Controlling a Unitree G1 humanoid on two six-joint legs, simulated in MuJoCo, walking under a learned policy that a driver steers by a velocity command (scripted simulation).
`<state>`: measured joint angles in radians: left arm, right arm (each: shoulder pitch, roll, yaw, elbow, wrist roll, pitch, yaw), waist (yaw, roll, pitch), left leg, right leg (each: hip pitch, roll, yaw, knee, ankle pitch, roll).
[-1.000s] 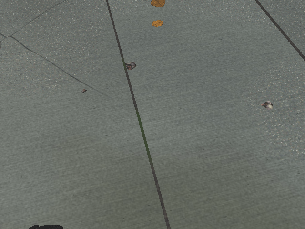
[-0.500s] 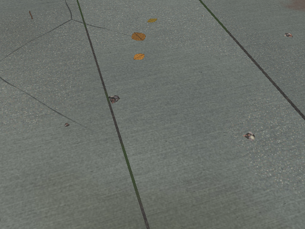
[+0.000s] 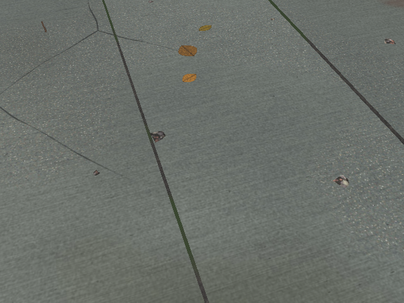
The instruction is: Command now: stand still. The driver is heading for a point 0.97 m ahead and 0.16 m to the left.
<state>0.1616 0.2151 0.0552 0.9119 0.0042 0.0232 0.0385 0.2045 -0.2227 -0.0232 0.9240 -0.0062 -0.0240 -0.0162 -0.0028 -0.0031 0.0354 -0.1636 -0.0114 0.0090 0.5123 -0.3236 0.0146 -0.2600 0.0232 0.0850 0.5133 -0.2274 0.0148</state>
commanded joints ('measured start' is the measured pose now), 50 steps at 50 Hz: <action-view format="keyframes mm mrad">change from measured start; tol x32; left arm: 1 -8 109 23 -14 -1 -8 6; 50 246 187 3 131 -6 -106 -6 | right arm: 1 18 -105 -20 -17 1 -9 -4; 50 -279 -70 -25 -197 32 -52 87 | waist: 1 1 8 -37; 50 34 -60 77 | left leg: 1 -86 56 -55 -120 167 17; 14 -77 50 -55 -157 137 24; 19 -64 290 -402 -376 -514 199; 28 -184 168 -149 -195 -42 141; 32 -674 37 -107 718 -187 41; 50 -478 32 79 106 294 94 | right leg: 1 116 -47 44 -51 232 -36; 15 115 -23 4 -76 94 -24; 22 -370 -93 -49 352 -255 -58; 28 228 22 -193 -20 21 -42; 32 408 -420 592 -356 -414 -298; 50 374 -287 -254 -290 738 -126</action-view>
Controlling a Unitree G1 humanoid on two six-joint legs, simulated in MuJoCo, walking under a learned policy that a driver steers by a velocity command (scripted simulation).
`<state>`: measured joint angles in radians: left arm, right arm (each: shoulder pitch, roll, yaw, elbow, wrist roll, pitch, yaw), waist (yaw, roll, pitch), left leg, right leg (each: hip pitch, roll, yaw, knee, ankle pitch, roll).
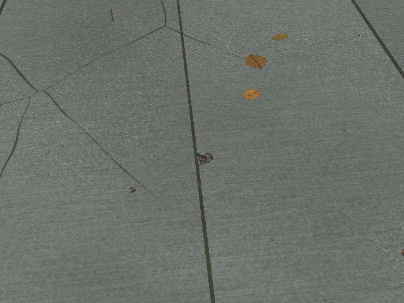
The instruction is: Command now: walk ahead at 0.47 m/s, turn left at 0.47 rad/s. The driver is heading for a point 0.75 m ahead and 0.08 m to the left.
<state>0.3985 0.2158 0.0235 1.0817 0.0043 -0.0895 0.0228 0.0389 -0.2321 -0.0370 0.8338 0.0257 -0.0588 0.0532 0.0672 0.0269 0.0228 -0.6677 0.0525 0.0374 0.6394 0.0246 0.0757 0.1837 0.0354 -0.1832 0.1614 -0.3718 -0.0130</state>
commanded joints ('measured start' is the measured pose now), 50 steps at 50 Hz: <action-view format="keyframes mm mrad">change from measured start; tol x32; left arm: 1 -3 203 40 -50 -5 15 14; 24 -471 153 30 -394 -6 -50 -36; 30 39 344 102 -287 10 -49 -37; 50 -48 218 52 -213 -21 21 -13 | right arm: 1 -80 -82 -22 -109 0 -15 22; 6 374 -264 -97 -32 -7 3 -17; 30 456 -69 -15 -50 -9 -17 -55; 50 20 -113 -25 -172 -31 -43 -22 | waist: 1 -66 -117 48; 6 -194 127 -416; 15 -51 -2 -10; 30 8 -266 -399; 50 -43 -127 -44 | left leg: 1 85 -64 78 -10 -106 53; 4 685 -83 -43 -80 -158 147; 6 1129 288 -925 -338 -447 387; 14 376 71 -327 -459 1 233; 28 639 80 -318 -111 295 92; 32 -122 -71 -217 668 -515 -18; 50 202 -34 -63 -145 45 -31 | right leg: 1 -38 -307 2 147 1077 -89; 4 -303 -251 -11 752 1032 -33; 5 -775 -42 36 1181 63 32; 6 -906 23 272 1334 -179 8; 20 -673 -87 205 425 553 65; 26 -720 -71 220 313 350 -13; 30 194 -394 749 266 167 -308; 36 -294 -259 500 24 227 -206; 50 -213 -228 267 164 714 -122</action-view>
